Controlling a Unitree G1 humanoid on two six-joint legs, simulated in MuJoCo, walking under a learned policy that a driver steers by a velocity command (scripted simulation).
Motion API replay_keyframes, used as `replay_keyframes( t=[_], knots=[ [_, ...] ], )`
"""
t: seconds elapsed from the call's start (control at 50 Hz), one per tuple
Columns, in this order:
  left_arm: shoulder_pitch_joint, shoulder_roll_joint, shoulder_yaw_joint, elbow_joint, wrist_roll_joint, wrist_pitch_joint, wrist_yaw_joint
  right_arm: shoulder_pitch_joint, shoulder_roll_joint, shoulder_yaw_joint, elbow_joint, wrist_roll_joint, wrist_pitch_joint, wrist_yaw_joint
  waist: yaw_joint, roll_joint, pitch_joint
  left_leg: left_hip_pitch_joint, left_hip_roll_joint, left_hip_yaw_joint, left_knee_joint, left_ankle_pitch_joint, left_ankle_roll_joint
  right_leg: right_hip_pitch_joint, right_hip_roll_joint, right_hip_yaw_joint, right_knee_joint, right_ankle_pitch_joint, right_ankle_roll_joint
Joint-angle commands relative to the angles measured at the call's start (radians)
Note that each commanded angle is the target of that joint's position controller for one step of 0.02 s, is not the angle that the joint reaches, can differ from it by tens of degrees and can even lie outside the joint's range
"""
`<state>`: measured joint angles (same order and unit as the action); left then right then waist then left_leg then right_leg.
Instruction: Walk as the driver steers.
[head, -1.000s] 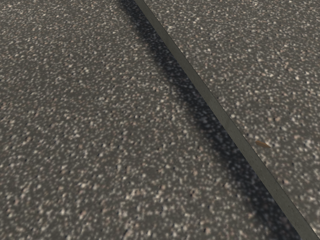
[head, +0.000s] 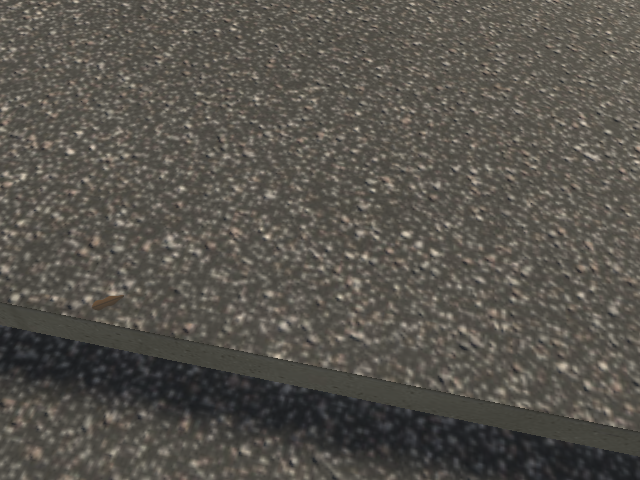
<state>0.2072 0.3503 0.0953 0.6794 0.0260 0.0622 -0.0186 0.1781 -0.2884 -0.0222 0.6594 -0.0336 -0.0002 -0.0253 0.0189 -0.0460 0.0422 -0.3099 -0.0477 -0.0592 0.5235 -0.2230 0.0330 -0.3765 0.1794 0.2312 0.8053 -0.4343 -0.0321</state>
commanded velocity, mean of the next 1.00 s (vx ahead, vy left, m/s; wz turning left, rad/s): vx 0.14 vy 0.00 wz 0.64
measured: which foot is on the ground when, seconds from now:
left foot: down 0.00-0.30, up 0.32-0.68, down 0.70-1.00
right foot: up 0.00-0.28, down 0.30-0.72, up 0.74-1.00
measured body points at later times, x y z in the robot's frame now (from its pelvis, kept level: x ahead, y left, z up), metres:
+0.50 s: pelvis +0.10 -0.02 +0.01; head +0.15 -0.03 +0.46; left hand +0.18 +0.27 -0.09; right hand +0.26 -0.28 -0.12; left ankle +0.08 +0.09 -0.66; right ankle +0.10 -0.13 -0.73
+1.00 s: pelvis +0.17 +0.03 +0.00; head +0.20 +0.08 +0.45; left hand +0.10 +0.32 -0.12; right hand +0.46 -0.11 -0.09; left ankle +0.16 +0.11 -0.74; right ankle +0.32 -0.07 -0.68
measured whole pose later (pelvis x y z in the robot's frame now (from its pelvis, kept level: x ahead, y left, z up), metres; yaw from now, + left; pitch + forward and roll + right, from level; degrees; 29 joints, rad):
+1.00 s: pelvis +0.17 +0.03 +0.00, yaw +44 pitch +2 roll -1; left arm 0.16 0.30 0.03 0.68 0.03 0.05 0.02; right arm 0.22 -0.32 -0.08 0.65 -0.01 0.06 0.01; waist -0.02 -0.03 0.10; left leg -0.33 -0.15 -0.16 0.49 -0.17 0.08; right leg -0.55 -0.03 0.09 0.94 -0.37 0.07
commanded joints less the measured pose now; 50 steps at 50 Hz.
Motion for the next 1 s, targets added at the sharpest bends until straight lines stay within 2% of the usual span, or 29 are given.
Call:
replay_keyframes(
  t=[0.02, 0.08, 0.12, 0.16, 0.22, 0.26, 0.28, 0.3, 0.32, 0.34, 0.36, 0.38, 0.4, 0.44, 0.46, 0.56, 0.62, 0.66, 0.68, 0.7, 0.72, 0.74, 0.76, 0.78, 0.8, 0.82, 0.84, 0.9, 1.0],
  knots=[
    [0.008, 0.087, 0.006, -0.054, 0.019, -0.04, -0.012, 0.046, -0.14, -0.045, -0.022, -0.003, -0.014, 0.019, -0.016, 0.188, -0.016, 0.145, 0.309, -0.481, -0.391, -0.578, 0.123, -0.247, -0.07, -0.03, 0.252, 0.028, 0.003],
    [0.004, 0.07, -0.012, -0.029, 0.042, -0.062, -0.043, 0.1, -0.135, -0.047, 0.028, 0.019, -0.039, 0.036, -0.018, 0.186, -0.017, 0.152, 0.204, -0.354, -0.387, -0.387, 0.125, -0.215, -0.122, -0.159, 0.221, 0.137, 0.028],
    [-0.079, 0.038, -0.031, -0.044, 0.036, -0.073, -0.037, 0.155, -0.128, -0.051, 0.055, 0.027, -0.045, 0.043, -0.052, 0.169, 0.019, 0.15, 0.164, -0.341, -0.382, -0.23, 0.146, -0.188, -0.132, -0.21, 0.084, 0.13, 0.058],
    [-0.124, -0.001, -0.051, -0.06, 0.018, -0.083, -0.027, 0.181, -0.153, -0.066, 0.078, 0.022, -0.042, 0.039, -0.059, 0.202, 0.035, 0.15, 0.144, -0.33, -0.335, -0.07, 0.162, -0.139, -0.116, -0.224, -0.077, 0.068, 0.078],
    [-0.122, 0.009, -0.054, -0.067, -0.011, -0.087, 0.01, 0.189, -0.205, -0.097, 0.08, 0.01, -0.025, 0.043, -0.048, 0.237, -0.018, 0.123, 0.139, -0.365, -0.231, 0.126, 0.166, 0.002, -0.07, -0.235, -0.245, 0.017, 0.069],
    [-0.051, 0.014, -0.054, -0.057, -0.019, -0.097, 0.039, 0.153, -0.191, -0.101, 0.071, 0.023, -0.015, 0.04, 0.011, 0.219, -0.063, 0.066, 0.102, -0.379, -0.141, 0.212, 0.118, 0.183, -0.071, -0.212, -0.435, 0.184, 0.051],
    [-0.012, 0.046, -0.046, -0.048, -0.015, -0.105, 0.055, 0.139, -0.166, -0.098, 0.065, 0.036, -0.018, 0.034, 0.032, 0.182, -0.099, -0.024, 0.065, -0.35, -0.072, 0.172, 0.075, 0.343, -0.126, -0.179, -0.486, 0.269, 0.039],
    [0.061, 0.113, -0.029, -0.042, 0.001, -0.11, 0.07, 0.129, -0.104, -0.083, 0.04, 0.05, -0.024, 0.032, 0.061, 0.073, -0.161, -0.17, 0.018, -0.287, 0.068, -0.011, 0.027, 0.524, -0.308, -0.036, -0.518, 0.182, 0.004],
    [0.067, 0.213, -0.013, -0.053, 0.013, -0.098, 0.079, 0.151, -0.012, -0.058, -0.002, 0.061, -0.024, 0.03, 0.055, -0.186, -0.187, -0.351, -0.097, -0.076, 0.285, -0.366, -0.007, 0.574, -0.582, 0.244, -0.574, 0.096, -0.083],
    [0.056, 0.182, -0.012, -0.036, 0.012, -0.085, 0.077, 0.165, -0.118, -0.078, 0.011, 0.021, -0.009, 0.021, 0.029, -0.127, -0.12, -0.362, -0.008, -0.025, 0.416, -0.373, -0.007, 0.444, -0.633, 0.267, -0.558, 0.18, -0.15],
    [0.02, 0.093, -0.035, -0.045, 0.002, -0.083, 0.071, 0.16, -0.141, -0.091, 0.032, 0.013, 0.003, 0.024, 0.005, -0.055, -0.058, -0.348, 0.028, -0.023, 0.475, -0.322, -0.008, 0.391, -0.568, 0.166, -0.549, 0.276, -0.153],
    [-0.023, 0.039, -0.05, -0.05, -0.003, -0.084, 0.067, 0.17, -0.125, -0.093, 0.049, 0.013, 0.014, 0.032, -0.019, -0.042, -0.016, -0.334, 0.044, -0.015, 0.51, -0.27, -0.023, 0.345, -0.502, 0.045, -0.541, 0.401, -0.136],
    [-0.044, 0.019, -0.057, -0.055, -0.003, -0.085, 0.069, 0.181, -0.117, -0.095, 0.055, 0.011, 0.025, 0.042, -0.034, -0.071, -0.02, -0.324, 0.052, 0.006, 0.55, -0.228, -0.038, 0.337, -0.461, -0.045, -0.528, 0.535, -0.125],
    [-0.025, 0.015, -0.056, -0.043, -0.003, -0.088, 0.067, 0.173, -0.098, -0.089, 0.046, 0.01, 0.041, 0.064, -0.037, -0.103, -0.038, -0.322, 0.063, 0.049, 0.595, -0.179, -0.066, 0.337, -0.43, -0.174, -0.49, 0.809, -0.126],
    [-0.015, 0.019, -0.053, -0.039, -0.002, -0.087, 0.064, 0.144, -0.088, -0.084, 0.029, 0.014, 0.045, 0.073, -0.032, -0.103, -0.044, -0.327, 0.066, 0.06, 0.583, -0.157, -0.074, 0.339, -0.43, -0.208, -0.484, 0.843, -0.13],
    [-0.002, 0.043, -0.037, -0.026, -0.002, -0.081, 0.06, 0.0, -0.047, -0.059, -0.055, 0.015, 0.061, 0.106, -0.006, -0.115, -0.03, -0.278, 0.096, 0.102, 0.383, -0.062, -0.061, 0.317, -0.45, -0.317, -0.466, 0.778, -0.129],
    [0.001, 0.074, -0.022, -0.019, -0.007, -0.08, 0.049, -0.038, -0.052, -0.056, -0.085, 0.018, 0.06, 0.108, -0.003, -0.112, -0.044, -0.142, 0.067, 0.162, 0.234, -0.058, -0.02, 0.285, -0.455, -0.383, -0.399, 0.797, -0.094],
    [0.024, 0.087, -0.014, -0.012, -0.021, -0.077, 0.043, -0.04, -0.067, -0.063, -0.098, 0.011, 0.059, 0.1, -0.005, -0.103, -0.062, -0.078, 0.038, 0.184, 0.153, -0.088, 0.011, 0.298, -0.468, -0.403, -0.303, 0.84, -0.071],
    [0.028, 0.092, -0.011, -0.009, -0.03, -0.075, 0.04, 0.011, -0.078, -0.07, -0.086, 0.002, 0.054, 0.089, -0.032, -0.076, -0.091, 0.002, 0.011, 0.187, 0.094, -0.087, 0.033, 0.281, -0.464, -0.424, -0.184, 0.874, -0.055],
    [0.032, 0.098, -0.007, -0.004, -0.038, -0.072, 0.032, 0.133, -0.098, -0.08, -0.05, -0.011, 0.039, 0.068, -0.103, 0.011, -0.155, 0.175, -0.008, 0.147, -0.024, 0.029, 0.071, 0.196, -0.432, -0.458, 0.026, 0.831, -0.011],
    [0.086, 0.052, -0.02, -0.032, -0.024, -0.07, 0.024, 0.188, -0.227, -0.11, -0.05, -0.016, 0.029, 0.047, -0.104, 0.213, -0.217, 0.374, 0.208, -0.164, -0.093, 0.341, 0.135, -0.046, -0.35, -0.467, 0.297, 0.227, 0.051],
    [0.044, 0.015, -0.033, -0.108, 0.002, -0.056, 0.024, 0.195, -0.354, -0.144, -0.079, 0.025, 0.035, 0.044, -0.103, 0.344, -0.304, 0.473, 0.433, -0.603, -0.147, 0.586, 0.343, -0.304, -0.152, -0.331, 0.521, -0.267, 0.105],
    [0.003, 0.051, -0.029, -0.091, 0.024, -0.047, 0.031, 0.211, -0.302, -0.142, -0.076, 0.052, 0.04, 0.045, -0.137, 0.148, -0.297, 0.46, 0.413, -0.501, -0.147, 0.533, 0.345, -0.312, -0.224, -0.186, 0.532, -0.224, 0.1],
    [-0.02, 0.042, -0.033, -0.093, 0.007, -0.047, 0.033, 0.143, -0.259, -0.125, -0.076, 0.044, 0.046, 0.039, -0.101, 0.134, -0.193, 0.355, 0.358, -0.417, -0.158, 0.428, 0.321, -0.311, -0.234, -0.177, 0.499, -0.137, 0.094],
    [-0.023, 0.046, -0.032, -0.079, 0.002, -0.049, 0.039, 0.063, -0.207, -0.109, -0.08, 0.035, 0.056, 0.033, -0.053, 0.104, -0.093, 0.245, 0.277, -0.331, -0.182, 0.344, 0.259, -0.293, -0.262, -0.176, 0.403, -0.044, 0.095],
    [-0.016, 0.055, -0.028, -0.076, 0.01, -0.044, 0.042, 0.004, -0.177, -0.099, -0.092, 0.039, 0.059, 0.027, -0.024, 0.137, -0.064, 0.177, 0.216, -0.29, -0.19, 0.312, 0.218, -0.25, -0.266, -0.179, 0.337, 0.004, 0.099],
    [0.018, 0.059, -0.028, -0.055, 0.02, -0.034, 0.042, -0.022, -0.163, -0.093, -0.099, 0.034, 0.06, 0.026, -0.011, 0.146, -0.079, 0.141, 0.182, -0.259, -0.182, 0.358, 0.206, -0.2, -0.249, -0.194, 0.329, 0.032, 0.103],
    [0.026, 0.037, -0.036, -0.048, 0.011, -0.021, 0.035, 0.014, -0.198, -0.104, -0.079, 0.025, 0.05, 0.036, -0.013, 0.104, -0.117, 0.112, 0.157, -0.281, -0.164, 0.363, 0.199, -0.161, -0.217, -0.186, 0.246, 0.05, 0.108],
    [-0.031, 0.033, -0.041, -0.057, 0.001, -0.021, 0.042, 0.047, -0.206, -0.11, -0.069, 0.014, 0.052, 0.036, -0.047, 0.158, -0.109, 0.103, 0.146, -0.39, -0.177, 0.119, 0.195, -0.17, -0.187, -0.163, 0.105, 0.091, 0.096]
  ],
)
